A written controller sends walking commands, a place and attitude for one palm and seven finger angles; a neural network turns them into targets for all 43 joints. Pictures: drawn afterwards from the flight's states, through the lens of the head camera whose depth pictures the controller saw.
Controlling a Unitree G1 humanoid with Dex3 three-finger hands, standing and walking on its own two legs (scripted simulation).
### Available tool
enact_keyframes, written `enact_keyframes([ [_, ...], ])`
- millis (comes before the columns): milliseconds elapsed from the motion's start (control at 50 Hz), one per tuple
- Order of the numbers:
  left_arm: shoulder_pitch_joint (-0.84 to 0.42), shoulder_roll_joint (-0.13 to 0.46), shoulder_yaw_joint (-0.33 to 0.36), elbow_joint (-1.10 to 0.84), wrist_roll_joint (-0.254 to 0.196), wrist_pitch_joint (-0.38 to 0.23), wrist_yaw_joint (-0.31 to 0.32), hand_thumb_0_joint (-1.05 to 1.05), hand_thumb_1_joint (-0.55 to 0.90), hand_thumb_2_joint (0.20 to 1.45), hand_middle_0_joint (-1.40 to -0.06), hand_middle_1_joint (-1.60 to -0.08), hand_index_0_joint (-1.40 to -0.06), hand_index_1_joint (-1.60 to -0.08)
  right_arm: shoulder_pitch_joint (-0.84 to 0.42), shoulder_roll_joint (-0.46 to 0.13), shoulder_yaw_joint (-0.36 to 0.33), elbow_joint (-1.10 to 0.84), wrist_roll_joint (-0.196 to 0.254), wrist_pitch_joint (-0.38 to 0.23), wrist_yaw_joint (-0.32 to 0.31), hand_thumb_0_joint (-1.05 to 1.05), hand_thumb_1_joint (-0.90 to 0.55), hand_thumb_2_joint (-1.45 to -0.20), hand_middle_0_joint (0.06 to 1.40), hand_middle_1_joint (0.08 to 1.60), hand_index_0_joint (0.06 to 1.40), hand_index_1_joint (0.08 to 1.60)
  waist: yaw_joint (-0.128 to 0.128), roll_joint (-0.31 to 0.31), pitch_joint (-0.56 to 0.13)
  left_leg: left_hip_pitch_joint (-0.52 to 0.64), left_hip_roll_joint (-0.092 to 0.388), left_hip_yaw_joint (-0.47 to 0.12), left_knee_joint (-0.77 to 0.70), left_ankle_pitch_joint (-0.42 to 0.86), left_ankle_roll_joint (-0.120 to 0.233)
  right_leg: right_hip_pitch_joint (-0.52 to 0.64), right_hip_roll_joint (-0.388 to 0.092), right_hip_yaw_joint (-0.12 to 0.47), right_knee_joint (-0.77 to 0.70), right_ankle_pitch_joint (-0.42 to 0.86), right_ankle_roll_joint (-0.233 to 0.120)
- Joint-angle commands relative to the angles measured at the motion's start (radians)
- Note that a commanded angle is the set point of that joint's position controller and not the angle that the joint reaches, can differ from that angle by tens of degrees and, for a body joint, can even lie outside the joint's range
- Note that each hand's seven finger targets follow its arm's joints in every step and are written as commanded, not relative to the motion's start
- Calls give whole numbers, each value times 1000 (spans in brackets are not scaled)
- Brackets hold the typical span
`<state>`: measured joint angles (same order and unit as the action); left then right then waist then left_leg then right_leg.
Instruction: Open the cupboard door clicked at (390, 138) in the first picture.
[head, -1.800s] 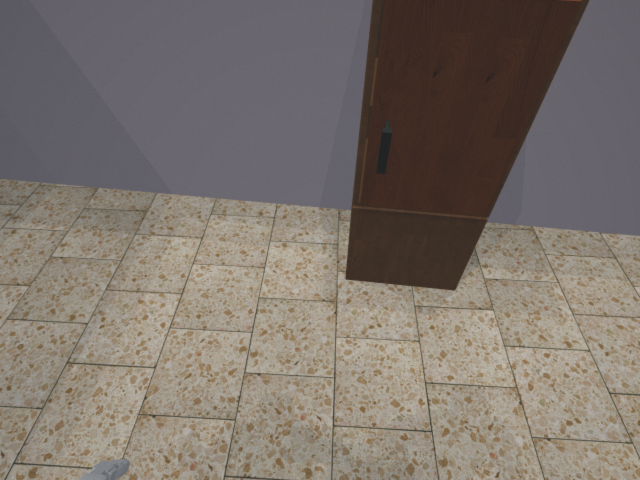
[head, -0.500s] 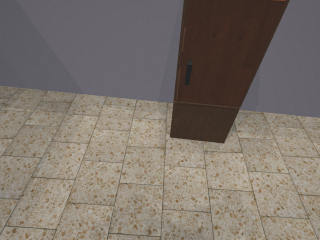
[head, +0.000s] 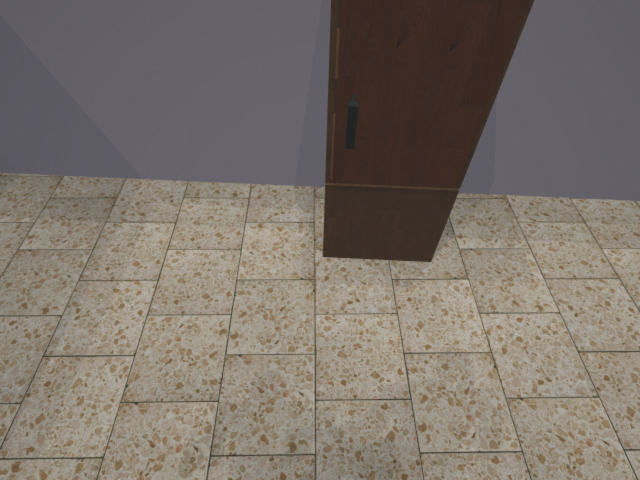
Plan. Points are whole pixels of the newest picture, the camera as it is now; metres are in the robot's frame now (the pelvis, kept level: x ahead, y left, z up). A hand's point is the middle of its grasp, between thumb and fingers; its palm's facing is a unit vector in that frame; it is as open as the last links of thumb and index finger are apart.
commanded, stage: walk to a spot facing it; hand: left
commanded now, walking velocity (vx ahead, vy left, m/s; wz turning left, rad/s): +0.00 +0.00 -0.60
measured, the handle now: (351, 121) +0.96 -0.01 -0.11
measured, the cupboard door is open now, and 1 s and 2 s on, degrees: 0 0 0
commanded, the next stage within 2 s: none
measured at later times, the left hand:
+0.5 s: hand out of the picture +0.05 +0.17 -0.15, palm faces -0.16 -0.95 -0.25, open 7.4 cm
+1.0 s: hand out of the picture +0.13 +0.19 -0.16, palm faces -0.51 -0.83 -0.22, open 7.4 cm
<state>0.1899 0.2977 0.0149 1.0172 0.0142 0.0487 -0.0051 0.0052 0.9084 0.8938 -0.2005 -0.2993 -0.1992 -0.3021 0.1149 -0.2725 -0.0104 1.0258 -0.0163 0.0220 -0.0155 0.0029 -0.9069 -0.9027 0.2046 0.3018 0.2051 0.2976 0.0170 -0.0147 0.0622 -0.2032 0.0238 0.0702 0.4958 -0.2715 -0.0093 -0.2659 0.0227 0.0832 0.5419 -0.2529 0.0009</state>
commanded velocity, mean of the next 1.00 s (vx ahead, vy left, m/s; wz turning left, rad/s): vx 0.02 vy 0.00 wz -0.60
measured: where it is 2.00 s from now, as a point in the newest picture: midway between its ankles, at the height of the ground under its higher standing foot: outside the picture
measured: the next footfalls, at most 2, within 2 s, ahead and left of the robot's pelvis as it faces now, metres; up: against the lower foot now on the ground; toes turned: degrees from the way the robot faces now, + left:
left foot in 0.68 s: +0.03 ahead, +0.12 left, +0.00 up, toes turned -23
right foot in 1.16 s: -0.12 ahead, -0.09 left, +0.00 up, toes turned -48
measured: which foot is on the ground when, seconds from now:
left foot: down 0.00-0.14, up 0.16-0.66, down 0.68-1.00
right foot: down 0.00-0.68, up 0.70-1.00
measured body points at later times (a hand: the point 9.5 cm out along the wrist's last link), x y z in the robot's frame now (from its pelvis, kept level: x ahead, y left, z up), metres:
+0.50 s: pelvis -0.03 -0.02 +0.01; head +0.01 -0.04 +0.45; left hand +0.06 +0.22 -0.13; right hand +0.02 -0.30 -0.14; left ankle -0.02 +0.15 -0.67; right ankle +0.00 -0.10 -0.74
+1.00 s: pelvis -0.05 +0.05 +0.01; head -0.02 +0.05 +0.45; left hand +0.15 +0.24 -0.15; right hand -0.14 -0.20 -0.12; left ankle -0.01 +0.14 -0.74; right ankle -0.14 -0.08 -0.67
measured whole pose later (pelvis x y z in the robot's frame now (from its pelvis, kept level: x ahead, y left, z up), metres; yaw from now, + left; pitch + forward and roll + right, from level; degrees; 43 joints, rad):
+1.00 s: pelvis -0.05 +0.05 +0.01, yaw -35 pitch -1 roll -1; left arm 0.21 0.28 0.10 0.93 0.02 0.09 -0.04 0.01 0.91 0.89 -0.20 -0.30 -0.20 -0.30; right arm 0.25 -0.19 -0.03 0.92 -0.03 0.01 -0.02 0.00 -0.91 -0.90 0.21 0.30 0.21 0.30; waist 0.00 -0.03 0.05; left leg -0.18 0.09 0.19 0.49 -0.29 0.02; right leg -0.45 -0.05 0.00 0.99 -0.40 0.09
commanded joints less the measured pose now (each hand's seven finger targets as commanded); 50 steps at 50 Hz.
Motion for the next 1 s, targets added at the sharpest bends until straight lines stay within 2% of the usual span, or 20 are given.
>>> enact_keyframes([
  [0, 29, 102, 43, -102, 4, -3, -1, 0, 900, 900, -200, -300, -200, -300, 5, -196, -69, -89, 3, -16, -17, 0, -900, -900, 200, 300, 200, 300, -5, 168, -79, 31, 278, -164, -117, 225, 120, -92, -23, -35, 221, -30, 5],
  [40, 55, 79, 52, -115, 4, 2, -5, 0, 900, 900, -200, -300, -200, -300, -18, -188, -75, -113, 1, -19, -15, 0, -900, -900, 200, 300, 200, 300, 9, 211, -73, -15, 325, -146, -110, 299, 161, -71, -36, -72, 306, -206, 16],
  [80, 135, 78, 63, -107, 6, -4, -9, 0, 900, 900, -200, -300, -200, -300, -64, -182, -80, -135, -1, -16, -15, 0, -900, -900, 200, 300, 200, 300, 58, 154, -76, -93, 299, -77, 28, 273, 116, 37, -60, -61, 173, -120, 4],
  [100, 185, 107, 74, -100, 13, -17, -8, 0, 900, 900, -200, -300, -200, -300, -67, -155, -80, -145, 1, -7, -13, 0, -900, -900, 200, 300, 200, 300, 82, 6, -71, -167, 200, 6, 245, 145, 37, 100, -107, 31, -32, 99, -15],
  [120, 195, 221, 95, -106, 27, -35, 10, 0, 900, 900, -200, -300, -200, -300, -27, -57, -64, -173, 7, -2, -9, 0, -900, -900, 200, 300, 200, 300, 63, -376, -66, -395, 8, 70, 530, -283, -49, 147, -360, 468, -219, 354, -87],
  [140, 215, 220, 92, -110, 9, -29, 22, 0, 900, 900, -200, -300, -200, -300, -50, -79, -65, -182, 7, 5, -14, 0, -900, -900, 200, 300, 200, 300, 73, -271, -75, -363, 3, -88, 630, -324, -37, 83, -387, 497, -267, 396, -137],
  [180, 105, 163, 91, -141, 6, -28, 27, 0, 900, 900, -200, -300, -200, -300, -34, -87, -73, -160, 9, 6, -9, 0, -900, -900, 200, 300, 200, 300, 24, -175, -32, -367, 44, -117, 680, -196, -30, 19, -308, 428, -271, 182, -152],
  [220, 65, 117, 79, -159, 1, -36, 22, 0, 900, 900, -200, -300, -200, -300, -8, -79, -74, -139, 2, 2, -5, 0, -900, -900, 200, 300, 200, 300, 0, -79, -49, -346, 50, -115, 675, -91, -44, 31, -243, 331, -243, 202, -154],
  [300, 114, 107, 85, -147, 1, -42, 21, 0, 900, 900, -200, -300, -200, -300, 5, -54, -73, -135, 1, 6, -8, 0, -900, -900, 200, 300, 200, 300, 11, -72, -122, -347, 34, -104, 618, -59, -63, 127, -201, 299, -217, 263, -138],
  [480, 141, 111, 99, -146, 12, -30, 22, 0, 900, 900, -200, -300, -200, -300, -50, -53, -67, -180, 7, -1, -20, 0, -900, -900, 200, 300, 200, 300, 44, -116, -131, -289, 9, -112, 400, -146, -62, 141, -194, 413, -220, 264, -180],
  [580, 70, 138, 105, -170, 16, -15, 17, 0, 900, 900, -200, -300, -200, -300, 33, -50, -68, -177, 21, -12, -23, 0, -900, -900, 200, 300, 200, 300, 10, -151, -145, -98, -39, -100, 132, -144, -25, 36, -155, 461, -216, 246, -152],
  [620, 19, 137, 105, -183, 9, -10, 15, 0, 900, 900, -200, -300, -200, -300, 133, -61, -70, -155, 23, -23, -30, 0, -900, -900, 200, 300, 200, 300, -41, -144, -171, 89, -42, -90, -61, -25, -5, -66, -105, 425, -178, 170, -90],
  [640, 6, 105, 99, -198, 3, -7, 11, 0, 900, 900, -200, -300, -200, -300, 171, -98, -78, -145, 20, -31, -36, 0, -900, -900, 200, 300, 200, 300, -62, -58, -170, 235, 40, -162, -156, -31, 27, -223, -26, 354, -100, 22, -39],
  [660, 23, 40, 88, -213, -6, -5, -2, 0, 900, 900, -200, -300, -200, -300, 149, -185, -92, -163, 5, -36, -38, 0, -900, -900, 200, 300, 200, 300, -58, 236, -143, 304, 291, -423, -295, -139, 87, -418, 108, 173, 140, -174, 6],
  [680, 7, 58, 98, -219, 5, -7, -2, 0, 900, 900, -200, -300, -200, -300, 83, -219, -97, -199, 10, -25, -32, 0, -900, -900, 200, 300, 200, 300, -39, 279, -88, 107, 458, -499, -316, -96, 143, -400, 66, 39, 383, -270, 50],
  [700, 34, 98, 115, -208, 18, -2, -7, 0, 900, 900, -200, -300, -200, -300, 8, -174, -80, -228, 2, -24, -29, 0, -900, -900, 200, 300, 200, 300, -3, 190, -58, -36, 433, -462, -318, -81, 179, -338, 26, 41, 546, -225, 67],
  [740, 75, 89, 125, -164, 26, 12, -22, 0, 900, 900, -200, -300, -200, -300, -67, -105, -60, -240, -4, -31, -33, 0, -900, -900, 200, 300, 200, 300, 46, 141, -1, -117, 286, -237, -273, 36, 131, -298, 15, 13, 708, -120, 77],
  [780, 83, 58, 111, -159, 24, 14, -32, 0, 900, 900, -200, -300, -200, -300, -37, -89, -54, -228, -3, -39, -31, 0, -900, -900, 200, 300, 200, 300, 42, 140, -6, -59, 219, -118, -230, 147, 110, -331, 2, -29, 731, -80, 82],
  [880, -41, 27, 91, -194, 10, 11, -32, 0, 900, 900, -200, -300, -200, -300, 154, -103, -70, -171, -5, -41, -29, 0, -900, -900, 200, 300, 200, 300, -46, 162, -9, 137, 282, -116, -177, 351, 162, -370, -52, -74, 544, -138, 95],
  [980, -89, 4, 76, -205, 9, 8, -40, 0, 900, 900, -200, -300, -200, -300, 202, -139, -88, -138, -11, -38, -18, 0, -900, -900, 200, 300, 200, 300, -74, 217, -53, 143, 327, -50, -163, 281, 157, -223, -65, -155, 304, -201, 75],
])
